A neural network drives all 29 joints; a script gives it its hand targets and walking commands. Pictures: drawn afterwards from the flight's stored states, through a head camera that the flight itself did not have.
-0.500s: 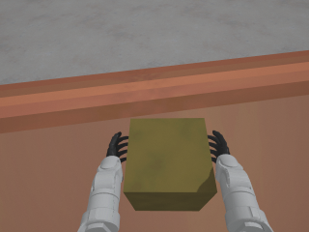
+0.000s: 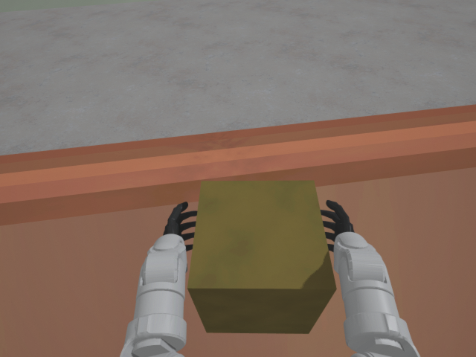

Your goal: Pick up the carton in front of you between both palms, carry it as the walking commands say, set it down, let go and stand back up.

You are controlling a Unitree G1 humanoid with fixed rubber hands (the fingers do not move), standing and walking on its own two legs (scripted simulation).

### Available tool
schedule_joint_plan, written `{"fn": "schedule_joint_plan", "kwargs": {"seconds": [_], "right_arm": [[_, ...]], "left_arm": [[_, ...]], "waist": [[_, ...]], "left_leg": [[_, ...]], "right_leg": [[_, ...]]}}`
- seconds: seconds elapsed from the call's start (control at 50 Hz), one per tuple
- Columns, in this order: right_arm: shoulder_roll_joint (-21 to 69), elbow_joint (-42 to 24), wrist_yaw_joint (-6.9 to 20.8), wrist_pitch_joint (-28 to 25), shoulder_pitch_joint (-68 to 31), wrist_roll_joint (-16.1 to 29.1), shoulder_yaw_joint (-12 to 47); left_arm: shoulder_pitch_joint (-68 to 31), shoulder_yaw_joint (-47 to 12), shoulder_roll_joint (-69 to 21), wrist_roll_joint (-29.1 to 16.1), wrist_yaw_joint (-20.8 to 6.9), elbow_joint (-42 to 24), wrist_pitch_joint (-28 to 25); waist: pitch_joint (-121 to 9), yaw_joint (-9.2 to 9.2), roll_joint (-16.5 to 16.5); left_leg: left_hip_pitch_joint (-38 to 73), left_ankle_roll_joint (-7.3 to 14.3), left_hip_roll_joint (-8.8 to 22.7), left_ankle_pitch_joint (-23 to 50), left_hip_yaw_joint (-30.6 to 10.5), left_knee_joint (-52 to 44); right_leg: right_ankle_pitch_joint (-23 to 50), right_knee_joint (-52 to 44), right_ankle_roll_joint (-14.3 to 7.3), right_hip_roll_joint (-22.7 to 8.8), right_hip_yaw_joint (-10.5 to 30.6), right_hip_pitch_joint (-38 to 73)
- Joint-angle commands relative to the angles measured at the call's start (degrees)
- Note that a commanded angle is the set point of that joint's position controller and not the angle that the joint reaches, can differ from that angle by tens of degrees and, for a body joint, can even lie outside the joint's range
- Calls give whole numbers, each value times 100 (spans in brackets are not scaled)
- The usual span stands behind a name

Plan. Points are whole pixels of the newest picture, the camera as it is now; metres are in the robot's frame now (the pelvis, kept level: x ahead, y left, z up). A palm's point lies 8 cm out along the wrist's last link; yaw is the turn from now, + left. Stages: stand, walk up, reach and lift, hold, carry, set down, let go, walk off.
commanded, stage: reach and lift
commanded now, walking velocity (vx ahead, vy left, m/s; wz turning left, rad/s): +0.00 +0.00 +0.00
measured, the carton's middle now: (257, 260) +0.30 +0.00 -0.05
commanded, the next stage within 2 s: hold in 0.68 s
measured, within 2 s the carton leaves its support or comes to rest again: neither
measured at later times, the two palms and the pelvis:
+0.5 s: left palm (173, 235) +0.31 +0.15 +0.04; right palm (343, 233) +0.31 -0.15 +0.04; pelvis +0.02 +0.00 +0.01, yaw +0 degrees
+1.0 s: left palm (170, 235) +0.30 +0.15 +0.06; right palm (347, 233) +0.30 -0.15 +0.05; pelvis +0.01 +0.00 +0.01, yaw +0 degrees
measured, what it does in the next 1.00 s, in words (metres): stands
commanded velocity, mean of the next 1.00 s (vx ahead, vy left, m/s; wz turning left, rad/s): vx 0.01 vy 0.00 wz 0.00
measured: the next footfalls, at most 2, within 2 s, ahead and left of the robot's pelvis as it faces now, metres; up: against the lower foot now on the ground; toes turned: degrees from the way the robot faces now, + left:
left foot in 1.62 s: +0.29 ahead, +0.13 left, +0.00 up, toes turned +11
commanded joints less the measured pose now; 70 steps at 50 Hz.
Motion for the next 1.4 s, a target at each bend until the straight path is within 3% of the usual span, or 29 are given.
{"fn": "schedule_joint_plan", "kwargs": {"seconds": [0.0, 0.38, 0.64, 0.76, 0.88, 0.98, 1.0, 1.04, 1.06, 1.12, 1.16, 1.18, 1.2, 1.24, 1.26, 1.28, 1.3, 1.34, 1.36, 1.38], "right_arm": [[5725, 14, 1497, -162, -3312, 1392, 3301], [5506, -742, 1381, 119, -2433, 1522, 3566], [5373, -1046, 1368, 285, -2302, 1574, 3638], [5360, -1615, 1326, 509, -2261, 1801, 4025], [5094, -1234, 1352, 702, -2300, 1556, 3587], [5260, -1235, 1401, 656, -2715, 1628, 3658], [5207, -1258, 1394, 663, -2736, 1625, 3633], [5244, -1492, 1353, 678, -2834, 1755, 3786], [5254, -1645, 1335, 708, -2900, 1826, 3898], [5183, -2065, 1247, 936, -2878, 2127, 4308], [5113, -2409, 1189, 1217, -2861, 2419, 4619], [5057, -2538, 1163, 1384, -2890, 2522, 4687], [4981, -2632, 1135, 1565, -2887, 2604, 4727], [4767, -2714, 1055, 1950, -2623, 2698, 4718], [4672, -2795, 1004, 2121, -2555, 2721, 4700], [4629, -3041, 948, 2269, -2564, 2769, 4746], [4624, -3324, 900, 2405, -2620, 2853, 4802], [4722, -3786, 836, 2660, -2525, 3066, 4987], [4771, -3904, 830, 2779, -2314, 3132, 5028], [4793, -3979, 839, 2896, -2152, 3174, 5055]], "left_arm": [[-3282, -3274, -5656, -1366, -1471, 70, -135], [-2428, -3546, -5415, -1494, -1403, -651, 125], [-2283, -3628, -5339, -1558, -1367, -948, 295], [-2233, -4018, -5332, -1805, -1311, -1514, 512], [-2260, -3576, -5096, -1531, -1312, -1136, 717], [-2667, -3630, -5261, -1607, -1368, -1131, 668], [-2753, -3639, -5213, -1625, -1351, -1173, 673], [-2759, -3823, -5238, -1737, -1299, -1418, 682], [-2848, -3890, -5229, -1789, -1263, -1556, 708], [-2666, -4205, -5138, -2015, -1144, -1959, 941], [-2550, -4479, -4946, -2175, -1043, -2320, 1240], [-2603, -4591, -4861, -2263, -1005, -2515, 1417], [-2674, -4695, -4812, -2372, -983, -2705, 1601], [-2880, -4898, -4761, -2639, -952, -2950, 1989], [-2955, -5003, -4803, -2814, -959, -3064, 2173], [-2978, -5125, -4872, -3014, -971, -3148, 2323], [-2926, -5192, -4944, -3180, -975, -3226, 2440], [-2550, -5243, -5069, -3392, -952, -3366, 2654], [-2385, -5224, -5098, -3412, -935, -3464, 2756], [-2044, -5161, -5077, -3389, -907, -3506, 2869]], "waist": [[-1592, 15, 9], [-1587, 11, -4], [-1419, 8, 21], [-1656, -11, 6], [-833, 4, 30], [-1099, 6, 22], [-1406, -35, -64], [-1200, -4, -108], [-1061, -14, -173], [-1581, 47, -675], [-1653, 43, -904], [-1575, 39, -722], [-1443, 31, -259], [-1211, -114, 1511], [-925, -131, 1559], [-941, -129, 1234], [-1146, -123, 978], [-1648, -42, 799], [-1936, -38, 641], [-2250, 74, 72]], "left_leg": [[347, 58, -244, 213, 454, -554], [828, -2, -316, 1410, 419, -743], [948, -30, -315, 1479, 400, -843], [1186, -40, -310, 1833, 368, -905], [862, -2, -281, 759, 439, -1073], [891, 13, -275, 696, 445, -1000], [271, 65, 677, -370, 235, -533], [-339, 119, 478, -2629, 129, -611], [-567, 83, 460, -2739, 247, -458], [-575, -25, 212, -1208, 969, 567], [-548, 29, 109, -1241, 1214, 320], [-334, 81, 169, -1379, 1147, 12], [-123, 176, 460, -1694, 743, -433], [731, 715, 1849, -2756, -1486, -1704], [826, 1014, 2176, -2123, -1890, -1754], [746, 1094, 2177, -1411, -1676, -1628], [725, 1033, 2014, -908, -1149, -1423], [218, 701, 1427, -524, 129, -798], [-350, 539, 1191, -712, 596, -331], [-1278, 375, 930, -923, 1051, 638]], "right_leg": [[187, -514, -49, 257, -486, 478], [1395, -740, 14, 321, -440, 993], [1443, -834, 19, 334, -435, 1088], [1774, -903, 29, 335, -406, 1323], [710, -1052, -15, 312, -473, 1009], [665, -990, -28, 297, -482, 1015], [-405, -556, -73, -672, -228, 517], [-2770, -854, -187, -596, -6, -67], [-3015, -858, -212, -664, 49, -217], [-2363, -972, -466, -1053, 321, -43], [-2755, -1042, -592, -1237, 423, -203], [-2817, -898, -524, -1137, 189, -495], [-2648, -454, -381, -901, -244, -863], [-1629, 1641, 29, -245, -1423, -2279], [-1664, 1530, -11, -413, -1374, -2708], [-1696, 1243, -61, -502, -1316, -2504], [-1505, 812, -69, -429, -1441, -2093], [-473, -391, -55, -120, -1898, -493], [-130, -629, -77, -239, -1820, 653], [-426, -914, -231, -869, -1020, 1938]]}}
